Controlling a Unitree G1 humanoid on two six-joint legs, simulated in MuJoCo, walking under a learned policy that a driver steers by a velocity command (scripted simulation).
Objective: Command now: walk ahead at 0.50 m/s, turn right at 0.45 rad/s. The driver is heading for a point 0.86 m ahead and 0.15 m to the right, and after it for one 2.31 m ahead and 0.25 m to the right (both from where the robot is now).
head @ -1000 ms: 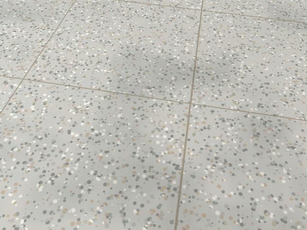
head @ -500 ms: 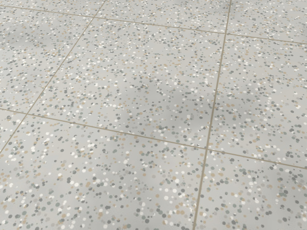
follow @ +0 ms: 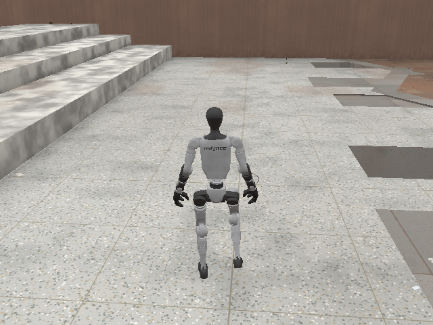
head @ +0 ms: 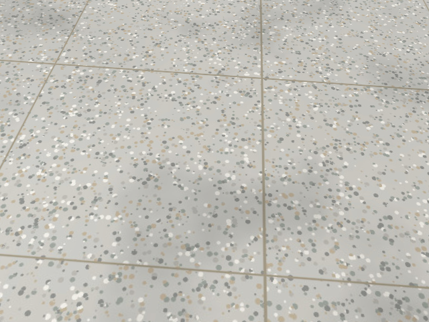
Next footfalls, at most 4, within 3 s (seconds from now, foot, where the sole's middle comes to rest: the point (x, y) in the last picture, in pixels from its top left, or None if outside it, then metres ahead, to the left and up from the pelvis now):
0.32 right None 0.33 -0.16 -0.78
0.86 left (226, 260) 0.69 -0.05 -0.78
1.32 right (284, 204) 0.92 -0.27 -0.78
1.60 left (216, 218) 0.86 -0.02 -0.78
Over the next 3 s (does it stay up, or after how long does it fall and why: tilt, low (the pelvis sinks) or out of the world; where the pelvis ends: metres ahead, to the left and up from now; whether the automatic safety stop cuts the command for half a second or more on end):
stays up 0.85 -0.13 -0.01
